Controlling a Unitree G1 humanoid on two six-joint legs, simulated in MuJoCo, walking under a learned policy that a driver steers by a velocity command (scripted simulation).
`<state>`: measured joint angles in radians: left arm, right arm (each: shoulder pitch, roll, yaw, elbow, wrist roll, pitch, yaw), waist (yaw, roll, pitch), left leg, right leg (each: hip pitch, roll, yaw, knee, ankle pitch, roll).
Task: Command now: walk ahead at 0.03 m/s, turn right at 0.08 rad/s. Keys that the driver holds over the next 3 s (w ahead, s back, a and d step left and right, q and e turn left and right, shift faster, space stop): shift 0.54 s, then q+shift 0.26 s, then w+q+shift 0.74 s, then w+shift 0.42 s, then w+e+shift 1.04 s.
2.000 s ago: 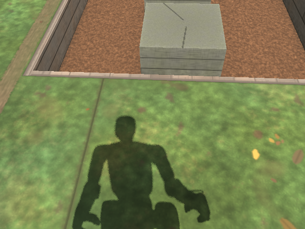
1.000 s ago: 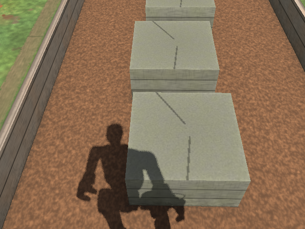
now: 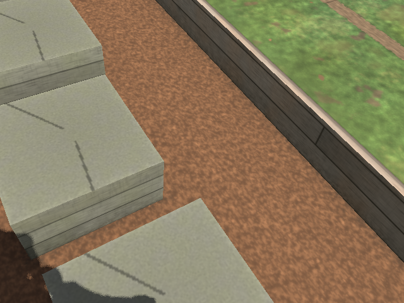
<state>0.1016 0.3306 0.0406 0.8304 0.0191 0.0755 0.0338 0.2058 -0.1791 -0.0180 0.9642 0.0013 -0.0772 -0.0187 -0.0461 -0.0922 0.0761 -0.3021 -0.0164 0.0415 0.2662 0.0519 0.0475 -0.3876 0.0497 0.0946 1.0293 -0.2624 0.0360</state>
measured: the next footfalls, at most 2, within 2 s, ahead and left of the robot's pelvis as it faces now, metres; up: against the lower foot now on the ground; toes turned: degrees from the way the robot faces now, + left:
right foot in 0.56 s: -0.15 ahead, -0.24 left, +0.00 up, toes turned +2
left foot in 1.28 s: +0.30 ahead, -0.08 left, +0.00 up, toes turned +41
